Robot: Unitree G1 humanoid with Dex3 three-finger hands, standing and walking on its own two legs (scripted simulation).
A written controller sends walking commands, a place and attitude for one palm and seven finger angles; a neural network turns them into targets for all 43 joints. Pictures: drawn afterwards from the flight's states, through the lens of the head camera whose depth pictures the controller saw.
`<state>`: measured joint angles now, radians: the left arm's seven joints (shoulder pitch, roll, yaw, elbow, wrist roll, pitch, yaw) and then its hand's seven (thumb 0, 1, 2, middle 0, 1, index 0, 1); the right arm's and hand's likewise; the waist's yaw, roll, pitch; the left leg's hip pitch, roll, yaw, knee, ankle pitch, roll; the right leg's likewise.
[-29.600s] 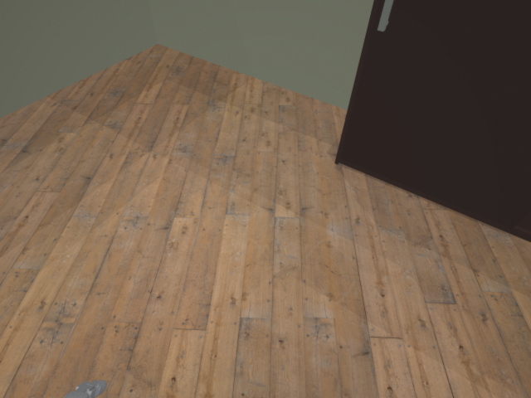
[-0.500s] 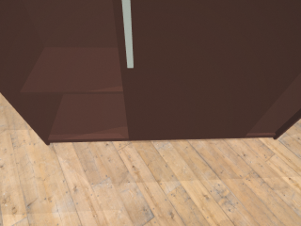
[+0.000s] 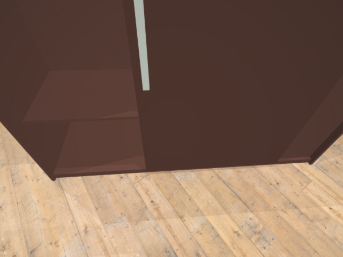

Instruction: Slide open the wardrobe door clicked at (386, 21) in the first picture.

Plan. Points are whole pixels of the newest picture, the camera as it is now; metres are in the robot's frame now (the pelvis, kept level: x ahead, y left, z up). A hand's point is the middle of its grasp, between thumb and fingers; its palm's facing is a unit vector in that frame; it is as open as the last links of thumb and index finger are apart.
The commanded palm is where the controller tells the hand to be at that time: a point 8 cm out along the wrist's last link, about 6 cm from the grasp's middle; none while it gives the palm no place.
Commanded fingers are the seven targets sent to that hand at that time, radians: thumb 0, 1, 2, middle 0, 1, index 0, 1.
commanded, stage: let the arm hang, fingers relaxed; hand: left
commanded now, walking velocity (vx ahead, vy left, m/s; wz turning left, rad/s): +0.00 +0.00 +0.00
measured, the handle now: (142, 46) +0.70 +0.13 +0.14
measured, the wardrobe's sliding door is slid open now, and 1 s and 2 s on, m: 0.59 0.59 0.59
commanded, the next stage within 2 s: look to check the result in 0.10 s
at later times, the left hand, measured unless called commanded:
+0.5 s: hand out of the picture -0.01 +0.17 -0.18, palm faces +0.01 -0.99 -0.16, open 7.3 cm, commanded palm none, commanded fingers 0.00 0.90 0.90 -0.20 -0.30 -0.20 -0.30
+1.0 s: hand out of the picture +0.00 +0.19 -0.18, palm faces -0.01 -0.98 -0.18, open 7.3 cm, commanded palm none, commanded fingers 0.00 0.90 0.90 -0.20 -0.30 -0.20 -0.30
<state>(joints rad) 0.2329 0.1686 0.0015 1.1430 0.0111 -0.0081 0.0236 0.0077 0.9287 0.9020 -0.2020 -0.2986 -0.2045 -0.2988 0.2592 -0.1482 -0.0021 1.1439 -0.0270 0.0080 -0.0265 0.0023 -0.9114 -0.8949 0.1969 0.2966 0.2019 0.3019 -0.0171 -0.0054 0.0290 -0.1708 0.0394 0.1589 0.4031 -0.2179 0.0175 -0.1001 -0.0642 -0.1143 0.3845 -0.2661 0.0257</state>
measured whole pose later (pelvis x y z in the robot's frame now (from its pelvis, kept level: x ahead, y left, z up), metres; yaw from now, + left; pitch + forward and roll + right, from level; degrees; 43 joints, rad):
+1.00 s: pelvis -0.01 +0.01 +0.00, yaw -1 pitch -1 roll +0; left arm 0.25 0.16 0.00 1.15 0.01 -0.01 0.02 0.00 0.91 0.90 -0.20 -0.30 -0.20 -0.30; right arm 0.25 -0.15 -0.01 1.14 -0.02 0.00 -0.03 0.00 -0.91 -0.89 0.20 0.30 0.20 0.30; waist -0.02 -0.01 0.04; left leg -0.17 0.02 0.18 0.39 -0.21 0.04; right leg -0.11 -0.08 -0.09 0.38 -0.25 0.05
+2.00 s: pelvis -0.01 +0.01 +0.00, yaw -1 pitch -1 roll +0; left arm 0.25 0.15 0.00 1.16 0.01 -0.01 0.02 0.00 0.91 0.90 -0.20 -0.30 -0.20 -0.30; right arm 0.25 -0.15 -0.01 1.15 -0.02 0.00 -0.03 0.00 -0.91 -0.89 0.20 0.30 0.20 0.30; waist -0.01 -0.01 0.05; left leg -0.17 0.03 0.17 0.38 -0.20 0.03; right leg -0.10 -0.07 -0.10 0.36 -0.24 0.03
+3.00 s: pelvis +0.00 +0.01 +0.00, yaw -1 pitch -1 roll +0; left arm 0.24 0.16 0.00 1.16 0.01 -0.01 0.02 0.00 0.91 0.90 -0.20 -0.30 -0.20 -0.30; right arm 0.23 -0.16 -0.01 1.15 -0.02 0.00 -0.03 0.00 -0.91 -0.89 0.20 0.30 0.20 0.30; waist -0.01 -0.01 0.05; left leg -0.15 0.03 0.17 0.37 -0.20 0.03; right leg -0.09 -0.07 -0.10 0.35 -0.24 0.04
